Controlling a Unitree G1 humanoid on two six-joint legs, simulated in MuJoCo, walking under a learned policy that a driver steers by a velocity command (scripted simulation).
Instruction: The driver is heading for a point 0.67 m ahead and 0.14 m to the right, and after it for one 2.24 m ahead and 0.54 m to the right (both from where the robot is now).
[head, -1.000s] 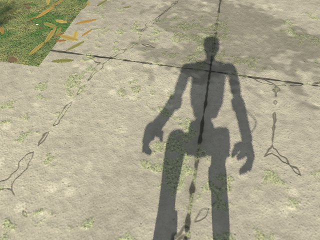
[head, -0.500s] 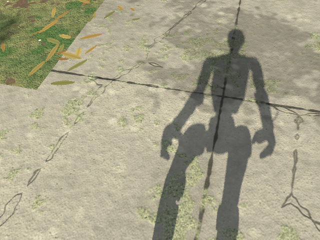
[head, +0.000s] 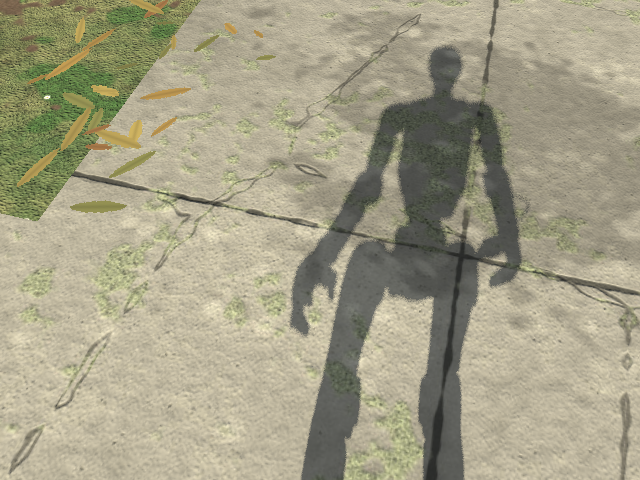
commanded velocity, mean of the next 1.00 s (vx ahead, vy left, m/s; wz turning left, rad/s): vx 0.47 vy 0.00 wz -0.30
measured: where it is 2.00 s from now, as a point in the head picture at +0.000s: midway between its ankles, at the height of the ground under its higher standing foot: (392, 402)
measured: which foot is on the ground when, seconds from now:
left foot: down 0.00-0.48, up 0.50-0.92, down 0.94-1.00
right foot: up 0.00-0.44, down 0.46-0.96, up 0.98-1.00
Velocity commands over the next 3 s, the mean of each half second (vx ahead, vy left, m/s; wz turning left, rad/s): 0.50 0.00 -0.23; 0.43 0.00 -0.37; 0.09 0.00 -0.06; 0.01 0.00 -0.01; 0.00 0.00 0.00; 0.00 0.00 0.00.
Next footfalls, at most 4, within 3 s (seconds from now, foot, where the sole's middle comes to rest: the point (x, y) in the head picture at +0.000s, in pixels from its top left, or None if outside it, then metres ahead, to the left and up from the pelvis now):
0.46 right None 0.41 -0.16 -0.77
0.94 left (346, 361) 0.74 -0.04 -0.77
1.28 right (450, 413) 0.62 -0.27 -0.77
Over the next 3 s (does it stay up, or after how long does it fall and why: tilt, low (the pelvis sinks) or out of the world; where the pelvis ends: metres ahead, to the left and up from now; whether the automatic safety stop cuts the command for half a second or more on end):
stays up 0.64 -0.14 0.00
